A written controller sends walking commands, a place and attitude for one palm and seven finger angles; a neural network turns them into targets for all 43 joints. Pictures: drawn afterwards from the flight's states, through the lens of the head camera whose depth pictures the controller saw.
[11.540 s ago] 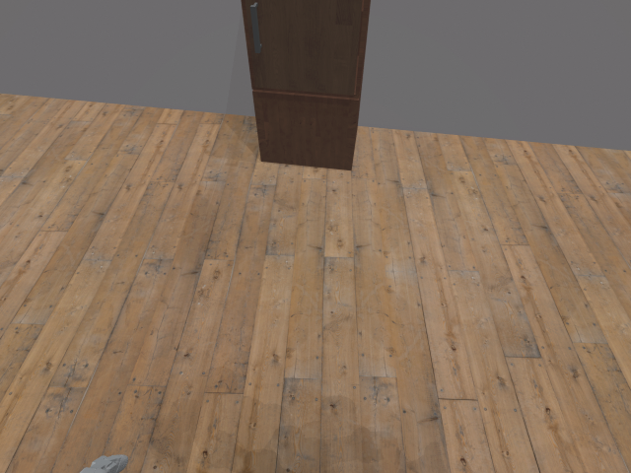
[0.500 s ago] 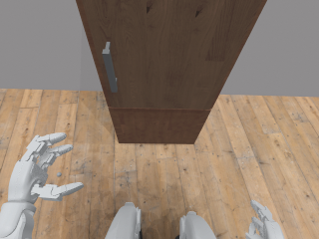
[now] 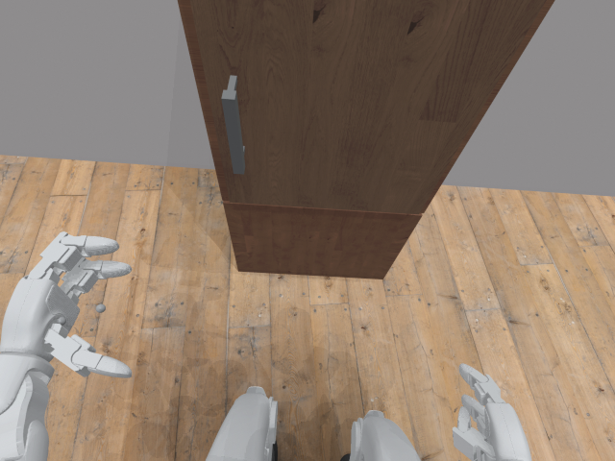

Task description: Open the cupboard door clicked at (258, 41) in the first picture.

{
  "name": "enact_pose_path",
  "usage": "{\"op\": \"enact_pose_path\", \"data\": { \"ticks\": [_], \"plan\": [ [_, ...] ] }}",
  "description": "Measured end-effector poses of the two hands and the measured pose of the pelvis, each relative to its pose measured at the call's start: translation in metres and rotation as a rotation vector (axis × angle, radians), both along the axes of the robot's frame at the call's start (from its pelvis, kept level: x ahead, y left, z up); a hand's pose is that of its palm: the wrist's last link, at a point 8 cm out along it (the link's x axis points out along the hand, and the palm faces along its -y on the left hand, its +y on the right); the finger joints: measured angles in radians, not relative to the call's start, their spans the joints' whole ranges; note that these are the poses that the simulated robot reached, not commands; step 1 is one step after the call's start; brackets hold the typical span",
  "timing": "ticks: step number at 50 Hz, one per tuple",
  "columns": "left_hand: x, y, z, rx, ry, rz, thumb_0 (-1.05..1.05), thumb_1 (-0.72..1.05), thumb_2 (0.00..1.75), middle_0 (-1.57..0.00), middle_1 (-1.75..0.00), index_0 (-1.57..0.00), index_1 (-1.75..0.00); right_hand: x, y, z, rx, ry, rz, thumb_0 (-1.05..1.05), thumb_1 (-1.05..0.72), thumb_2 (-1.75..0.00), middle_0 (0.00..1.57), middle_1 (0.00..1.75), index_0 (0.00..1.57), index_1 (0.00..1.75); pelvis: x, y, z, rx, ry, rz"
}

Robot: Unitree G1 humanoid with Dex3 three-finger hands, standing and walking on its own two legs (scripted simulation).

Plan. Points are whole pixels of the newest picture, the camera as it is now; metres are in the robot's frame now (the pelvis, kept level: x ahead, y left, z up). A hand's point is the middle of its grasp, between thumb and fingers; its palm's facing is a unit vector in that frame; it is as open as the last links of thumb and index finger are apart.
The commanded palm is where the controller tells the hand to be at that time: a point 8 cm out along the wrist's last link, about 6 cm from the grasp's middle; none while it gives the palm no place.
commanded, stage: raise the hand with hooked fingers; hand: left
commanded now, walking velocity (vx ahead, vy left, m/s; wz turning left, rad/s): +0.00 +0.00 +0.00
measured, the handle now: (236, 128) +0.59 +0.17 +0.01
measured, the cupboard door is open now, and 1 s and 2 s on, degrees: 0 0 0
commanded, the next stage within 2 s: move the hooked fingers beside the handle in 0.60 s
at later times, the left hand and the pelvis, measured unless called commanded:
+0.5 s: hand (123, 294) +0.29 +0.25 +0.03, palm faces +0.04 -1.00 -0.05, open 14.0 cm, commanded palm +0.27 +0.30 +0.04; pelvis +0.00 -0.02 +0.00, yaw -1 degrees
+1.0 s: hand (140, 260) +0.34 +0.24 +0.02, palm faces +0.02 -1.00 -0.03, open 14.0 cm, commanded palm +0.32 +0.29 +0.03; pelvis +0.00 -0.02 -0.01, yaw -1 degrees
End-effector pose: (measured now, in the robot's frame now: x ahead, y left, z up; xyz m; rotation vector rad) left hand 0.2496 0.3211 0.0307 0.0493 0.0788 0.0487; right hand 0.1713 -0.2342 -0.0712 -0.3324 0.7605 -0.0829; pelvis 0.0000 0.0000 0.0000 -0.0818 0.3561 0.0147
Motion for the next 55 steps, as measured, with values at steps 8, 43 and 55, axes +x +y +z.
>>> {"op": "enact_pose_path", "data": {
  "ticks": [8,43,55],
  "plan": [
    [0.015,-0.001,0.003,0.008,-0.013,-0.014,-0.01,-0.5,0.3,-0.3,-1.2,-0.3,-1.2,-0.021,-0.026,-0.006,-0.031,0.057,-0.057,0.02,-0.9,-0.9,0.2,0.3,0.21,0.3,0.002,-0.007,-0.002,0.005,0.012,-0.009],
    [0.033,-0.018,-0.003,-0.014,-0.033,0.003,-0.01,-0.5,0.3,-0.3,-1.2,-0.3,-1.2,-0.01,-0.036,-0.015,-0.018,0.042,-0.056,0.01,-0.9,-0.9,0.2,0.3,0.2,0.3,0.004,-0.02,-0.008,0.015,0.023,-0.01],
    [0.086,-0.023,-0.005,-0.021,-0.03,-0.022,-0.01,-0.5,0.3,-0.3,-1.2,-0.3,-1.2,-0.037,-0.038,-0.02,-0.027,0.13,-0.116,0.01,-0.9,-0.9,0.2,0.3,0.2,0.3,0.003,-0.014,-0.008,0.015,0.045,-0.028]
  ]
}}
